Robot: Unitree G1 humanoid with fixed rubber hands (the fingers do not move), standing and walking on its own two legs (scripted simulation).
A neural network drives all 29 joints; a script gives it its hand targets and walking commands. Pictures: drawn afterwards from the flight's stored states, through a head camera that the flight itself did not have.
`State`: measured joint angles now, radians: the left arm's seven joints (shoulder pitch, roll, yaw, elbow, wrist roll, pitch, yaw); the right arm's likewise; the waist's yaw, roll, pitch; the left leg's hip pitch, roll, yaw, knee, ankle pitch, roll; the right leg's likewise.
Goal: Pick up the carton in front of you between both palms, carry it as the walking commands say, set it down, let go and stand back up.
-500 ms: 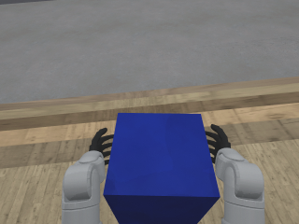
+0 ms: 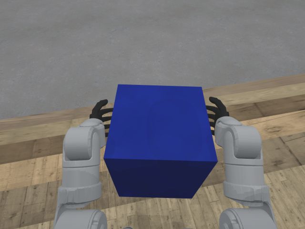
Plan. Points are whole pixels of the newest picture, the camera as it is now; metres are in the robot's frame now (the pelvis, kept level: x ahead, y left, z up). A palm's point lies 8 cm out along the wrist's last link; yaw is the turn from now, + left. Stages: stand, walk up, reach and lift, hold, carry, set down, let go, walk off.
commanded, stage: carry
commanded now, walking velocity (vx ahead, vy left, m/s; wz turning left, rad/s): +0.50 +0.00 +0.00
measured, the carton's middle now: (157, 145) +0.33 -0.02 +0.02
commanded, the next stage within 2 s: none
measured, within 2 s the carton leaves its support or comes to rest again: neither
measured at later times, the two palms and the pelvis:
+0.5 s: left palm (106, 50) +0.67 +0.14 +0.09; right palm (188, 42) +0.71 -0.16 +0.09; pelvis +0.33 -0.05 +0.00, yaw +1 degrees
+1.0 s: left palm (125, 38) +1.08 +0.10 -0.10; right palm (178, 38) +1.07 -0.20 -0.11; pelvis +0.72 -0.03 -0.20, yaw +2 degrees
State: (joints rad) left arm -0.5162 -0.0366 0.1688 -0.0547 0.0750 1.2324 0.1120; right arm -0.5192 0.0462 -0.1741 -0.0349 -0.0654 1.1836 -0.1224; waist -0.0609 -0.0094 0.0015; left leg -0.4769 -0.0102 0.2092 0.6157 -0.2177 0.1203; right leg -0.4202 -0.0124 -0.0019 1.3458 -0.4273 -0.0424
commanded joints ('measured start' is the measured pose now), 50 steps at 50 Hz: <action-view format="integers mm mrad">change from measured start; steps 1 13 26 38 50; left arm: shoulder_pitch -771 -840 -995 -833 -823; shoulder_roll -998 -1007 -1122 -943 -1042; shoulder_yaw -673 -642 -694 -565 -553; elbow -116 -64 -171 108 -1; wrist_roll -411 -435 -579 -387 -351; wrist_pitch -74 -53 -89 -37 -128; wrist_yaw -196 -203 -239 -216 -181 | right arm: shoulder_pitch -777 -733 -778 -774 -895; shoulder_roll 1046 1027 1040 935 1211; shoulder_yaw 727 644 620 616 702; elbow -116 32 -75 165 4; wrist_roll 515 430 347 408 567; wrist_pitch -18 -1 -33 9 -95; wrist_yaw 273 245 190 247 257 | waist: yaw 27 112 169 4 33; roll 60 127 -58 224 119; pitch -509 -513 -494 -447 -459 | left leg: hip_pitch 540 423 -409 746 4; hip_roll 291 154 31 351 53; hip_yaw -425 -57 -233 -741 -249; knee -198 96 385 -1 391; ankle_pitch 336 729 133 658 41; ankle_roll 98 -3 -75 161 35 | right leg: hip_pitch -259 166 611 -518 335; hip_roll -44 64 -163 40 98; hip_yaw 26 -187 210 89 -131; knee -15 -683 -669 227 -628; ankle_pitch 50 483 605 -49 985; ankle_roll -7 -55 -178 -3 -32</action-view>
